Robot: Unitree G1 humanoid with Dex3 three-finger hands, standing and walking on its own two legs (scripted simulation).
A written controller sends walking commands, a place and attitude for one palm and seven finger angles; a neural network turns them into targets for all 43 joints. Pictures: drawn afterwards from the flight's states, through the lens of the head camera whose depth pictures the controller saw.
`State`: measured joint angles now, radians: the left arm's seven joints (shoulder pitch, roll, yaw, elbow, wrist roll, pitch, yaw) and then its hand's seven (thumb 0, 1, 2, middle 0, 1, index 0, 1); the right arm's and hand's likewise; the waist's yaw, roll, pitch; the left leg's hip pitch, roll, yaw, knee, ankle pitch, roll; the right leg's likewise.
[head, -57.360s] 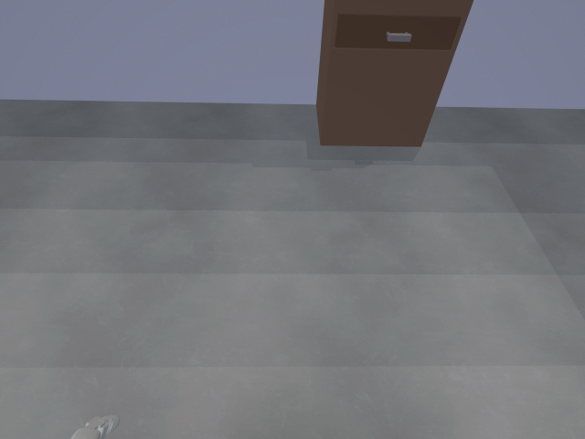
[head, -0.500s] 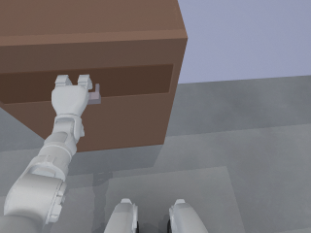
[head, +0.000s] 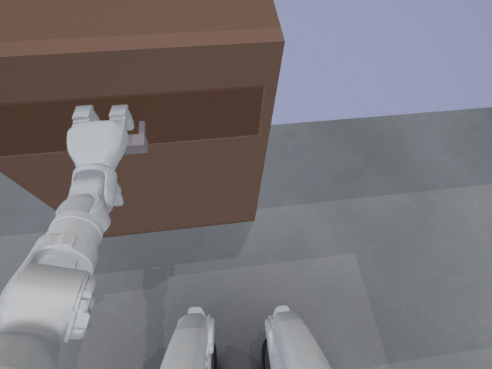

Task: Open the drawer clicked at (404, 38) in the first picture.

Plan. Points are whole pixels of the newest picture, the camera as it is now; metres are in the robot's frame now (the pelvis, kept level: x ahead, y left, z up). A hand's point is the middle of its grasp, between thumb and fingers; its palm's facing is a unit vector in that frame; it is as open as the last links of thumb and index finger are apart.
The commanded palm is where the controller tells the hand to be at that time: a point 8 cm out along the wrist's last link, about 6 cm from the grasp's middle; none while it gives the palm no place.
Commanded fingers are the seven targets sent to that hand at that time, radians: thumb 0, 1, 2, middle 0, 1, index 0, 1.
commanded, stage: lower the fingers behind the handle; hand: left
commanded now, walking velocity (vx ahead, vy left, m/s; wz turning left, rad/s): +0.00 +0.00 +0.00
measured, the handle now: (118, 136) +0.53 +0.22 -0.02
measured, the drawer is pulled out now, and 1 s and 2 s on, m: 0.00 0.00 0.00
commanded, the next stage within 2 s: lift the fingers back up to retry in 0.10 s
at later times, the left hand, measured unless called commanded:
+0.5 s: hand (106, 154) +0.48 +0.23 +0.00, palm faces -0.03 -0.04 -1.00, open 13.8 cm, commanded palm +0.46 +0.23 +0.06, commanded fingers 0.00 -0.50 0.30 -0.30 -1.20 -0.30 -1.20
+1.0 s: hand (92, 139) +0.48 +0.24 +0.04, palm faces -0.03 -0.05 -1.00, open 13.7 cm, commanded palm +0.46 +0.23 +0.10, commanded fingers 0.00 -0.50 0.30 -0.30 -1.20 -0.30 -1.20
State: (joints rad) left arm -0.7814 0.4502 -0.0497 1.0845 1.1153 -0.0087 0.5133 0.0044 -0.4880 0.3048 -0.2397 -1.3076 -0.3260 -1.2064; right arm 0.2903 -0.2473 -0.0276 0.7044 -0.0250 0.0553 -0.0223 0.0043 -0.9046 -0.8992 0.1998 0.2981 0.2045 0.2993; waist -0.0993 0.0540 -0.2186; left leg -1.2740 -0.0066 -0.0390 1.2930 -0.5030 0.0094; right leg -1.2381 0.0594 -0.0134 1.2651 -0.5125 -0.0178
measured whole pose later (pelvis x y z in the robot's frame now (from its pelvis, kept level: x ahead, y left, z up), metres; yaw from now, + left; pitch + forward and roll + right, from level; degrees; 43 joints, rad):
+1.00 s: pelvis +0.05 +0.02 +0.06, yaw +0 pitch +22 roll -3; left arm -0.62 0.39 -0.05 0.99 1.10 -0.02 0.48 0.00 -0.49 0.30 -0.34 -1.21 -0.35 -1.21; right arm 0.30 -0.23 -0.06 0.71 -0.02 0.10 -0.01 0.00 -0.90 -0.90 0.20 0.30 0.20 0.30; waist -0.07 0.05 -0.19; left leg -0.91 -0.01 -0.02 1.00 -0.47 0.03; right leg -0.87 0.05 0.02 0.94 -0.46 0.00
